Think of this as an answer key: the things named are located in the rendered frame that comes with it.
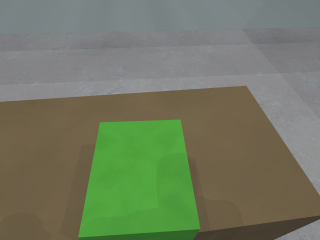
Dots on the pedestal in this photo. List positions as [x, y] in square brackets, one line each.
[247, 184]

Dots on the carton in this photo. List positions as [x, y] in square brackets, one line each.
[140, 185]

